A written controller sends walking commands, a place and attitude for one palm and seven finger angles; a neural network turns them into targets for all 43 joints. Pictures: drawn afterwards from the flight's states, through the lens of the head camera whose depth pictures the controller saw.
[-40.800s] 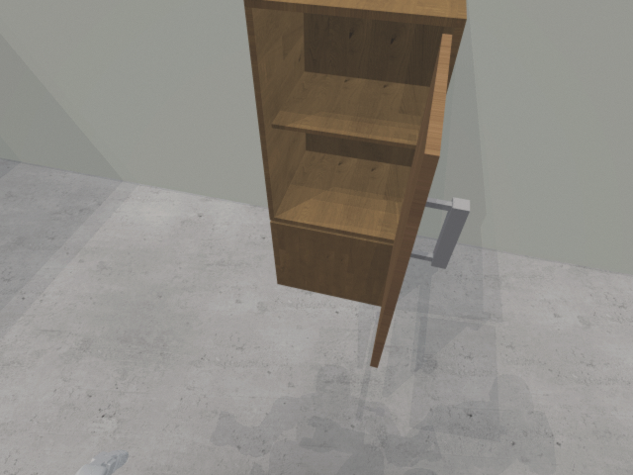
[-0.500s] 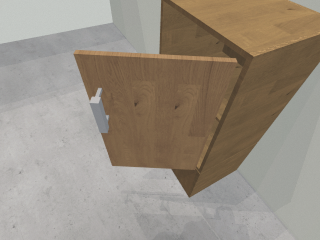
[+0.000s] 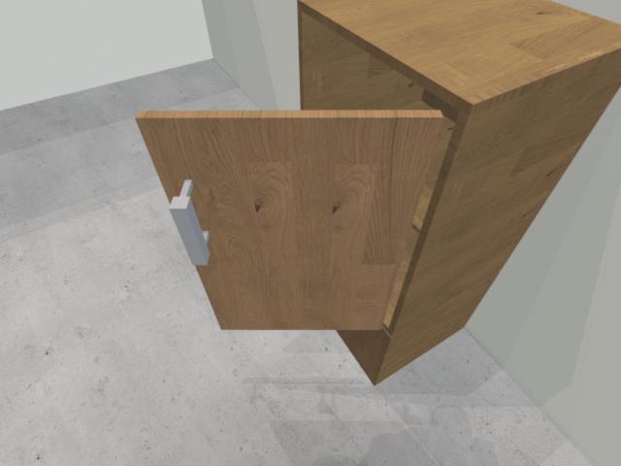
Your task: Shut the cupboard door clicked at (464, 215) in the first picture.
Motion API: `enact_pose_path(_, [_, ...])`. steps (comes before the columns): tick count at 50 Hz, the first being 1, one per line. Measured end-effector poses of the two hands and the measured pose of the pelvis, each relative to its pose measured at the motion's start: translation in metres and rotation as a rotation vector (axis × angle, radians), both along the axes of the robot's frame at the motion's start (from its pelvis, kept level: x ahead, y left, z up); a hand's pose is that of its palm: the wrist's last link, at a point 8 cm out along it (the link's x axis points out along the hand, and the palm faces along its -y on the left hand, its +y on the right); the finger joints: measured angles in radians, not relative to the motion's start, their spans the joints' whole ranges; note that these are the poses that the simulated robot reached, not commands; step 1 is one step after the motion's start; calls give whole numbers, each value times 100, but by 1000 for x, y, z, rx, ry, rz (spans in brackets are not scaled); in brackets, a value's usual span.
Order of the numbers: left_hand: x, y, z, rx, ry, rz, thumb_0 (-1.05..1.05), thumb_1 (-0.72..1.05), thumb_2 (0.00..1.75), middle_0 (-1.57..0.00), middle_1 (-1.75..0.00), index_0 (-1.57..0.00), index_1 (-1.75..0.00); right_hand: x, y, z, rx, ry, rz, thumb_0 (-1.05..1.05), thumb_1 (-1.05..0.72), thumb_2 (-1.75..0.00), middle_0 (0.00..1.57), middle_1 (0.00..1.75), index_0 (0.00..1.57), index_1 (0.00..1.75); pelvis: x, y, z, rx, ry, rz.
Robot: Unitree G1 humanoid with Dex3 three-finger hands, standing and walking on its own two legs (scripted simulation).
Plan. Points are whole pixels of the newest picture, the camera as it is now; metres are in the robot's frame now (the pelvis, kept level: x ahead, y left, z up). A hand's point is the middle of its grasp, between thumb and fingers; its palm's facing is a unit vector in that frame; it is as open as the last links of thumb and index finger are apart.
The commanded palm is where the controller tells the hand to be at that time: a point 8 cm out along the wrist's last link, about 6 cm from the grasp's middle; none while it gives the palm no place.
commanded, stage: look again from close up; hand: left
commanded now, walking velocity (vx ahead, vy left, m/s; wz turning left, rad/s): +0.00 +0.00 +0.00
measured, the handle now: (194, 223) +0.45 +0.21 +0.04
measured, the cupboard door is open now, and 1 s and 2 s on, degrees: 59 59 59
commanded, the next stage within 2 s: raise the hand and make a fist in 0.54 s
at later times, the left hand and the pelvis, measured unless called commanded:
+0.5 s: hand out of the picture +0.03 +0.18 -0.17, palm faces +0.00 -0.98 -0.21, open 7.4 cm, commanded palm none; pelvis +0.02 +0.01 +0.00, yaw -1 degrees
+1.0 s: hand (196, 433) +0.17 +0.15 -0.03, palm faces +0.02 -1.00 +0.01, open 6.5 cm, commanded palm +0.13 +0.22 -0.04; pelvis -0.03 -0.02 -0.06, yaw +1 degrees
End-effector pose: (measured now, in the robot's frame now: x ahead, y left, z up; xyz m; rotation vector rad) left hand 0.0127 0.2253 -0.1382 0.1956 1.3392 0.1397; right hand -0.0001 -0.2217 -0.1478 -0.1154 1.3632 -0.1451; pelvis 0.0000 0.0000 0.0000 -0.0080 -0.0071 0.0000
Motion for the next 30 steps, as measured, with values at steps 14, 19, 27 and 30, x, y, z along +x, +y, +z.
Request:
enact_pose_path(14, [11,11,5,10,-3,10,1,91,90,-20,-30,-20,-29,-1,18,-1,25,31,17,2,-92,-90,20,30,20,30,9,9,3,22,-1,-11])
enact_pose_path(19, [13,8,3,0,9,13,1,91,90,-20,-30,-20,-29,8,13,2,8,25,18,1,-92,-90,20,30,20,30,13,8,4,23,-1,-14])
enact_pose_path(27, [14,3,0,-13,25,17,1,91,90,-20,-30,-20,-29,25,3,6,-18,8,22,1,-92,-90,20,30,20,30,19,4,5,22,-2,-17])
enact_pose_path(30, [15,1,0,-15,28,19,1,91,90,-20,-30,-20,-29,30,1,7,-24,1,24,1,-92,-90,20,30,20,30,21,3,5,22,-3,-18])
